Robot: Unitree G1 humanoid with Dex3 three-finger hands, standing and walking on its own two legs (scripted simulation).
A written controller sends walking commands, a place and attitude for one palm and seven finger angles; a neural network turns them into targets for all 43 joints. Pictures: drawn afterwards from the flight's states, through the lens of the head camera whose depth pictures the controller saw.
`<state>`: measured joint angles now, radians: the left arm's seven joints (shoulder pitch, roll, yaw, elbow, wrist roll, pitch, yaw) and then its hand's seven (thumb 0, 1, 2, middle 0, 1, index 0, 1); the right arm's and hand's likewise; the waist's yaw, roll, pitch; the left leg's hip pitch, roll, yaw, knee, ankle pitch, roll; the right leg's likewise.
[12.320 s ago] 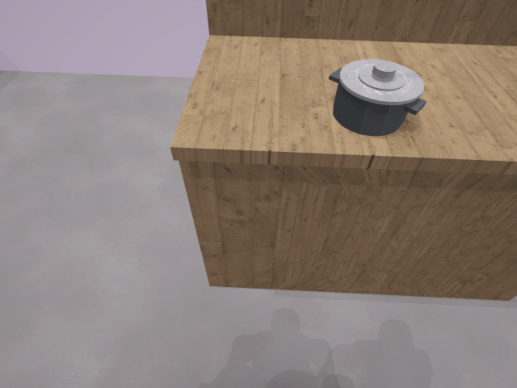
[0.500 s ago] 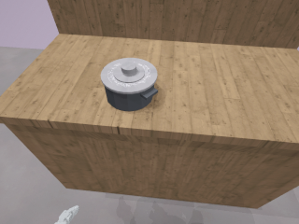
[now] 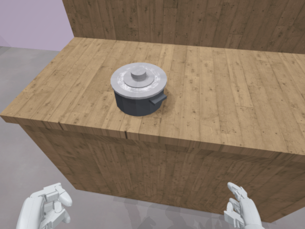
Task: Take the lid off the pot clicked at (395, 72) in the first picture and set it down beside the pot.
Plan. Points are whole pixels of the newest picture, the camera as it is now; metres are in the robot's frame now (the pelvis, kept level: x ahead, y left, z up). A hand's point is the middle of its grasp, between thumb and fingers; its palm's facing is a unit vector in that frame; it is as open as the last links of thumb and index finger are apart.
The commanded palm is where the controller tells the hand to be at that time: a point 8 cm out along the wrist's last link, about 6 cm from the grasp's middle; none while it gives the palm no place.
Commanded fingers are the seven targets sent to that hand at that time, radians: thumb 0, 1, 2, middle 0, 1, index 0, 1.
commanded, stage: raise the hand higher, near the body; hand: left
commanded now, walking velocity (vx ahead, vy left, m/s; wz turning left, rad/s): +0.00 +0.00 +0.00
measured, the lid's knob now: (138, 72) +0.53 +0.12 +0.13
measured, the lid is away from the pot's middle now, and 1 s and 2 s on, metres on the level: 0.01 0.01 0.01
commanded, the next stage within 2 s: reach forward and open the fingers in 0.88 s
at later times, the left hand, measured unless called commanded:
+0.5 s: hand (47, 191) +0.16 +0.25 +0.09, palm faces +0.29 -0.86 -0.43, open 3.1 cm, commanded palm +0.11 +0.28 +0.13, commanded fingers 0.00 0.90 0.90 -1.30 -1.50 -1.30 -1.50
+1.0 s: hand (33, 176) +0.16 +0.24 +0.15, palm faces +0.35 -0.84 -0.41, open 3.1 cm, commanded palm +0.11 +0.27 +0.18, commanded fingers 0.00 0.83 0.94 -1.28 -1.43 -1.28 -1.43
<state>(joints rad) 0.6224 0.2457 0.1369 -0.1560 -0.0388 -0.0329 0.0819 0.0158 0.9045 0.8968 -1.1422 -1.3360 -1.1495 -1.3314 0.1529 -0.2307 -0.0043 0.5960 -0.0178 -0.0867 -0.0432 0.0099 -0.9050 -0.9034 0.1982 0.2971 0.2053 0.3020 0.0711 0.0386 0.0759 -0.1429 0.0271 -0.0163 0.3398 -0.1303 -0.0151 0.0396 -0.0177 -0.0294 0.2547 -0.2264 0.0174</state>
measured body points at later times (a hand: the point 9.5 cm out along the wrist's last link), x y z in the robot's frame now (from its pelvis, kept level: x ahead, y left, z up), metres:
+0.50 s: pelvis +0.00 +0.01 +0.00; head +0.00 +0.00 +0.45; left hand +0.14 +0.29 +0.11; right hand +0.20 -0.22 -0.08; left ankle +0.04 +0.13 -0.75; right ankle -0.05 -0.13 -0.75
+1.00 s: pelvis -0.02 +0.01 +0.00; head -0.03 +0.00 +0.45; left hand +0.14 +0.29 +0.18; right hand +0.16 -0.21 -0.08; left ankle +0.04 +0.13 -0.75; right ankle -0.05 -0.13 -0.75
